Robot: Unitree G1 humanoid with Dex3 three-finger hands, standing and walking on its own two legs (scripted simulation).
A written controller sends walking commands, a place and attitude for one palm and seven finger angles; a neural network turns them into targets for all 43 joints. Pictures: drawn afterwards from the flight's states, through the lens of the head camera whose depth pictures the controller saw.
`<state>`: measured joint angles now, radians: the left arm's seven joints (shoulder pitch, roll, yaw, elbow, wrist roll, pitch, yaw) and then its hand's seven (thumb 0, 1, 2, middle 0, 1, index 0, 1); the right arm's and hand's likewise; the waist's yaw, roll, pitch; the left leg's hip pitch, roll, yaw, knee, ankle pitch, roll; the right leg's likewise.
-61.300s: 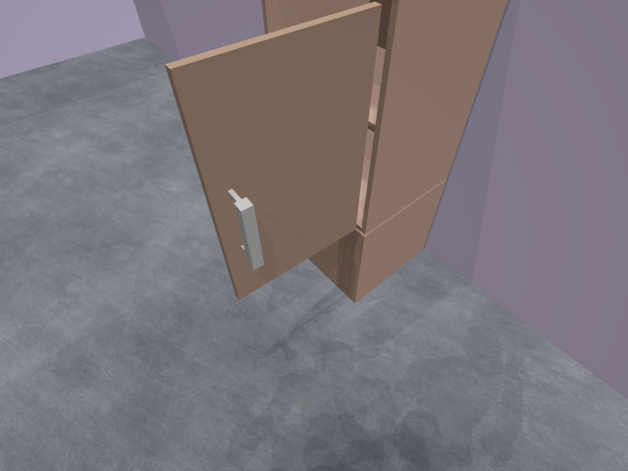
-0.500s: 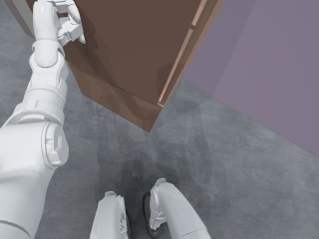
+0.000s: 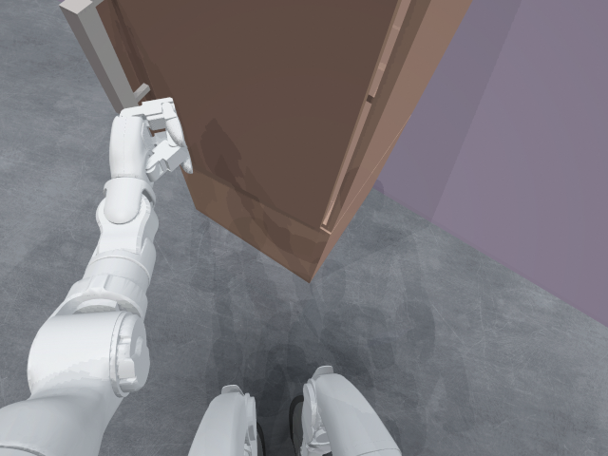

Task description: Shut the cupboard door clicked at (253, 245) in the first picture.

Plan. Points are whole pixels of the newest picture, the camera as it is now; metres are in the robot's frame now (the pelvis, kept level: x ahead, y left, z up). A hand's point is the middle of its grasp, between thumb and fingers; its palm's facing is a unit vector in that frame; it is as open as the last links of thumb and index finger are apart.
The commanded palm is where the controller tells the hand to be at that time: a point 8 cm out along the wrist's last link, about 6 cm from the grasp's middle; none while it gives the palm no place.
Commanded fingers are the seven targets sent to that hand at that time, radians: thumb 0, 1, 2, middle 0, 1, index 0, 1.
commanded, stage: pull the fist back off the door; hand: left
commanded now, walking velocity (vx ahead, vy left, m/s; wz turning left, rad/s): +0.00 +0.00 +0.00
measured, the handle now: (116, 56) +0.66 +0.21 +0.03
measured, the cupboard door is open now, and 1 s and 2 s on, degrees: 5 5 5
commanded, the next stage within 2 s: draw the hand back to the body in 0.12 s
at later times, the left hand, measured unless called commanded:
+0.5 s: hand (150, 173) +0.44 +0.14 +0.07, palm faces -0.03 -1.00 -0.05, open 3.1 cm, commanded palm +0.40 +0.19 +0.10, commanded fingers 0.00 0.90 0.90 -1.30 -1.50 -1.30 -1.50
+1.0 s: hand out of the picture +0.31 +0.21 +0.18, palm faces +0.18 -0.96 -0.22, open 3.3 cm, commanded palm +0.27 +0.26 +0.20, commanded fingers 0.00 0.90 0.90 -0.78 -0.93 -0.78 -0.93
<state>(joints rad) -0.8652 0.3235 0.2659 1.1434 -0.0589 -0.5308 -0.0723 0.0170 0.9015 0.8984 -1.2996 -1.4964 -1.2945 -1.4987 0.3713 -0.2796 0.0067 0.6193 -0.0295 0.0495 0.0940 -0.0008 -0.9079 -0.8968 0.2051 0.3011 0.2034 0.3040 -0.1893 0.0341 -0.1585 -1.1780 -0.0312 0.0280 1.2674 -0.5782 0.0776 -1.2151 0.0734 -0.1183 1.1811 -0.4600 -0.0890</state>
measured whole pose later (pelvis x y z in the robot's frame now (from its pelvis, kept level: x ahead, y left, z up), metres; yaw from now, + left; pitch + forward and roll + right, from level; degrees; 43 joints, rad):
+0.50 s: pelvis +0.01 +0.00 +0.04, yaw -1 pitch +21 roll -1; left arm -0.52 0.26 0.21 0.79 -0.15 -0.43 -0.11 0.02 0.90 0.90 -1.30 -1.50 -1.29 -1.50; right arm 0.36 -0.24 0.03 0.56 0.04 0.09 0.06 0.00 -0.91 -0.90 0.20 0.30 0.20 0.30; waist -0.10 0.04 -0.14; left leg -0.93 -0.04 0.06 1.09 -0.53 0.08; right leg -0.99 0.08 -0.07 1.04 -0.42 -0.08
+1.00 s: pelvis +0.04 +0.02 +0.10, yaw +2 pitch +4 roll -1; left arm 0.10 0.28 0.06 0.06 -0.08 -0.09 0.06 0.02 0.90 0.90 -1.03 -1.20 -1.03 -1.21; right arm 0.17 -0.22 0.04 0.50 0.06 0.03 -0.08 0.00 -0.91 -0.90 0.20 0.30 0.20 0.30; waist 0.02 0.04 -0.07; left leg -0.30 -0.08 0.01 0.61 -0.37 0.09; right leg -0.35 0.06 -0.06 0.57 -0.29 -0.05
